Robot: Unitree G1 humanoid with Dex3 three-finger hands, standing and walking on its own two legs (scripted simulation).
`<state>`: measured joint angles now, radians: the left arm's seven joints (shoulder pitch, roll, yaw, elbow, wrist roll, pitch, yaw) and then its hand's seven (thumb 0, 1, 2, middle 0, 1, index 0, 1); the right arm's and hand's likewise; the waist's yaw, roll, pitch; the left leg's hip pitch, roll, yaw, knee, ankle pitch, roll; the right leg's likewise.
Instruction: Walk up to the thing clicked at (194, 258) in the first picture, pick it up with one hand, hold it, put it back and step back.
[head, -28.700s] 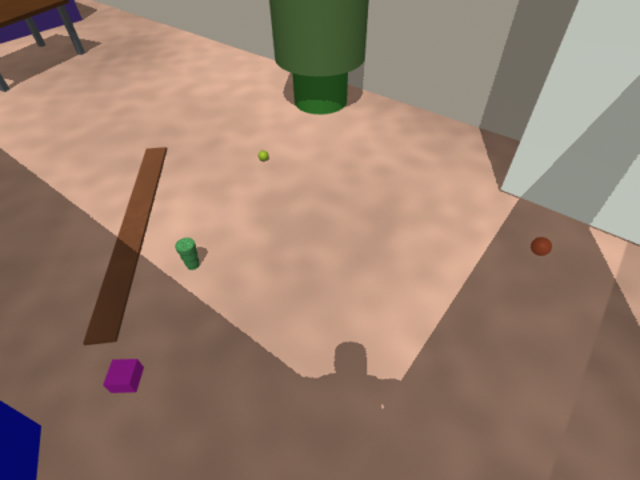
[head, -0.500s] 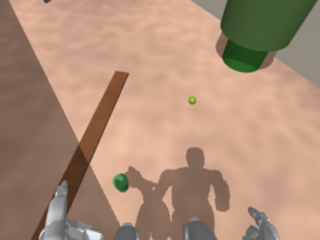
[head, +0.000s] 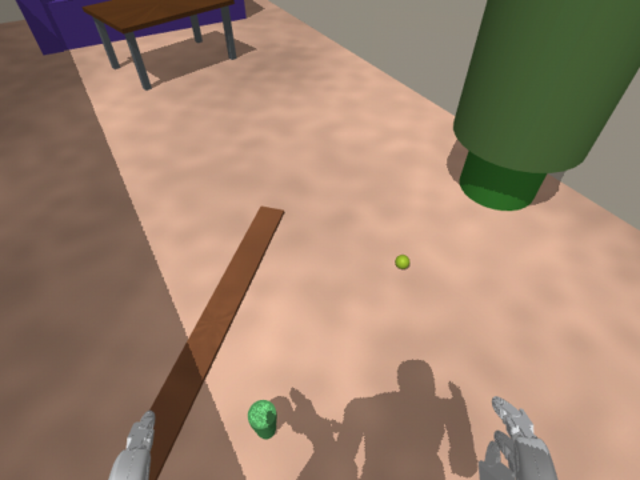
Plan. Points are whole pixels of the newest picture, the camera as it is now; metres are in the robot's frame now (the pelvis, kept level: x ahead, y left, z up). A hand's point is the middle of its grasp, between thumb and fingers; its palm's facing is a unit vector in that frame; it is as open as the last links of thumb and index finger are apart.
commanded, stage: home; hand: left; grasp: from the side
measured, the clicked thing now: (264, 422) +0.43 +0.18 -0.65
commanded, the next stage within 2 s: stand in 1.32 s
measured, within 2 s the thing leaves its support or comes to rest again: neither
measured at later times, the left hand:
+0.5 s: hand out of the picture +0.17 +0.17 -0.05, palm faces +0.10 -0.95 -0.28, open 17.6 cm
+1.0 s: hand out of the picture +0.16 +0.17 -0.05, palm faces +0.11 -0.95 -0.28, open 17.5 cm
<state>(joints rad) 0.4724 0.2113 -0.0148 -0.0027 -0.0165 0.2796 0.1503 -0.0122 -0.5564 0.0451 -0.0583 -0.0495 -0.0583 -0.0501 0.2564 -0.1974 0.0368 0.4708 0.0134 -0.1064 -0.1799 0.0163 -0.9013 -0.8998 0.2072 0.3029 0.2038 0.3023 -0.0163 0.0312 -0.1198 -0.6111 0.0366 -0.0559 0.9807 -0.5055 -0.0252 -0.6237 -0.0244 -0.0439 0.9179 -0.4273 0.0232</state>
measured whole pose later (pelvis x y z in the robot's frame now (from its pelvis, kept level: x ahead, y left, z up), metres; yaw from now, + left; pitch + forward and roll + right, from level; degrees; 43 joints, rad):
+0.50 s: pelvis +0.00 -0.01 +0.00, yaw +0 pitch +7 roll -2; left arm 0.45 0.20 -0.01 0.02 -0.02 0.27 0.14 -0.01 -0.58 0.03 -0.05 -0.05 -0.06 -0.05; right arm 0.28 -0.20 0.03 0.52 0.01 -0.12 -0.18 0.02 -0.90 -0.90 0.21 0.30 0.20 0.30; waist -0.03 0.03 -0.11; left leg -0.58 0.04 -0.06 0.95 -0.49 -0.04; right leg -0.60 -0.02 -0.04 0.90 -0.42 0.01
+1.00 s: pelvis +0.00 -0.01 +0.00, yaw +0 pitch +7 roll -2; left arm 0.46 0.20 -0.01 0.02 -0.02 0.27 0.13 -0.01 -0.56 0.04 -0.06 -0.05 -0.06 -0.05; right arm 0.27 -0.20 0.03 0.52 0.01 -0.13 -0.18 0.02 -0.90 -0.90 0.21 0.30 0.20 0.30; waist -0.02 0.03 -0.10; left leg -0.58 0.04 -0.06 0.95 -0.49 -0.04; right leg -0.60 -0.02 -0.05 0.91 -0.42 0.01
